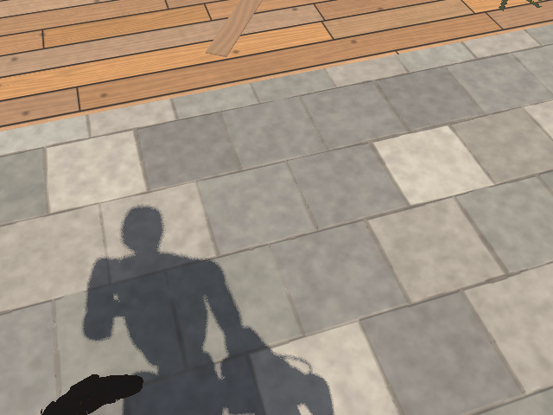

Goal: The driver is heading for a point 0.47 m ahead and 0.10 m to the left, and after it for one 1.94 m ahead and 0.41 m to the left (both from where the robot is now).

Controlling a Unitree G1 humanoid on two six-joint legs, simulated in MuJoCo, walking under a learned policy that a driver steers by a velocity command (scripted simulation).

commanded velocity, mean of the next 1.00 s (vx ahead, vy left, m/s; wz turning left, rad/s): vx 0.35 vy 0.00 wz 0.34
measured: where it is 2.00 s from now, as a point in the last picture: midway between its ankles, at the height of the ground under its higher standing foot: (252, 409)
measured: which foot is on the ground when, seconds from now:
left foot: down 0.00-0.04, up 0.06-0.56, down 0.58-1.00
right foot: up 0.00-0.02, down 0.04-0.58, up 0.60-1.00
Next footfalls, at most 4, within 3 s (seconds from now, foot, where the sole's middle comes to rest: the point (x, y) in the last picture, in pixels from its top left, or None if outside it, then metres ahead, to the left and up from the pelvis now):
0.04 right None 0.20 -0.13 -0.77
0.58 left None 0.46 0.15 -0.77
1.02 right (284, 363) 0.59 -0.05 -0.77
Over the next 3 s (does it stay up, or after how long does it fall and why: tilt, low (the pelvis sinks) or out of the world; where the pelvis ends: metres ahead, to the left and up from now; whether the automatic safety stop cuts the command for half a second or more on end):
stays up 0.49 0.02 0.00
